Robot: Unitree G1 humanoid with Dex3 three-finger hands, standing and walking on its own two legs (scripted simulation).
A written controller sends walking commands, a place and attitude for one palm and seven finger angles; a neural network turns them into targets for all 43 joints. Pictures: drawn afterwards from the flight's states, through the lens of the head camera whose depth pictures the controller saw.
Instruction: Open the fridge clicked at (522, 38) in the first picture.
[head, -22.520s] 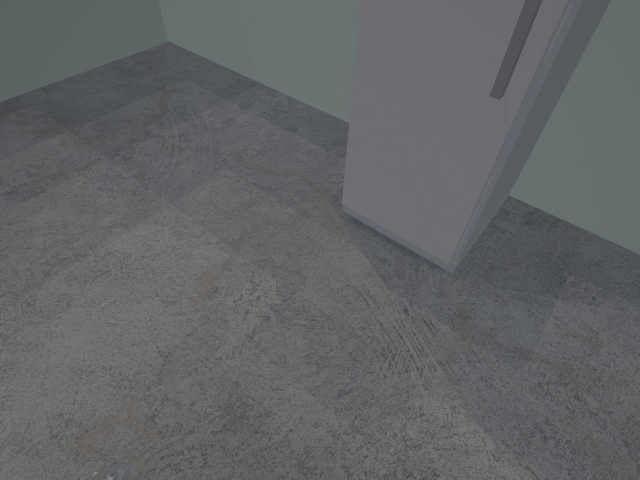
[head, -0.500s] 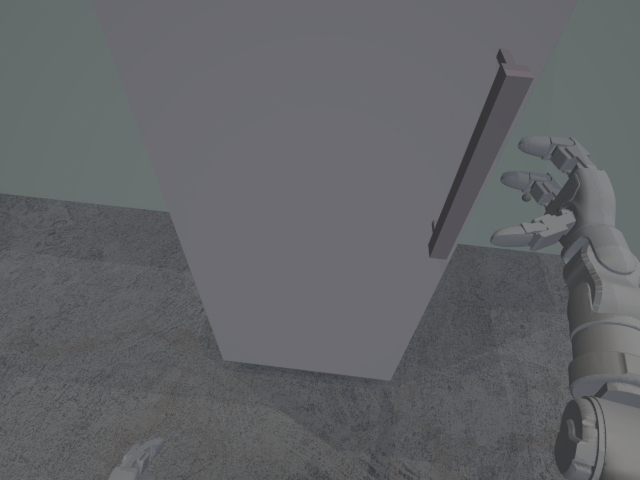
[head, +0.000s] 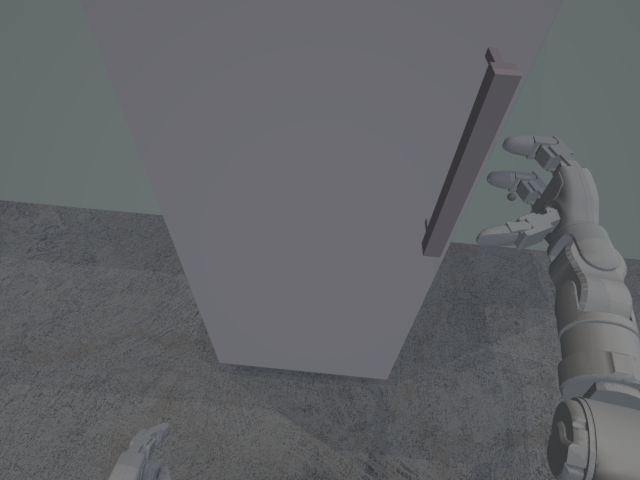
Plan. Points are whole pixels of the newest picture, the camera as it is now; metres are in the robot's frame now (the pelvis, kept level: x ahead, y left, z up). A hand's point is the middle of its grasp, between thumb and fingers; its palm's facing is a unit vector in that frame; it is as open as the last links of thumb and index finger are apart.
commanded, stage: feel for the door with the fingertips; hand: right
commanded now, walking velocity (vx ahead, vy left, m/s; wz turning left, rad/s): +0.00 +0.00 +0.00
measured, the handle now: (457, 167) +0.48 -0.14 +0.15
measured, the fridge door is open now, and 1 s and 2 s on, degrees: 0 0 0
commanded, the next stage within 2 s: slide the fingers in behind the handle in 0.68 s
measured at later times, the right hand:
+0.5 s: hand (490, 188) +0.43 -0.16 +0.17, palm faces +0.03 +1.00 -0.01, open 14.0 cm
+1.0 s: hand (493, 186) +0.44 -0.17 +0.16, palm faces +0.02 +1.00 +0.00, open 13.8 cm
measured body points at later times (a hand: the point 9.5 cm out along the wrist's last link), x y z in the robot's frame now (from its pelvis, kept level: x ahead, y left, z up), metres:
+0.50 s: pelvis +0.00 +0.00 +0.00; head +0.01 +0.02 +0.45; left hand +0.11 +0.25 -0.11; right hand +0.42 -0.22 +0.17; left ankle +0.04 +0.12 -0.74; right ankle -0.03 -0.12 -0.74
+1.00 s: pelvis -0.01 +0.00 +0.00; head +0.02 +0.01 +0.45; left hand +0.07 +0.26 -0.12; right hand +0.44 -0.23 +0.16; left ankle +0.04 +0.12 -0.74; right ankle -0.03 -0.12 -0.74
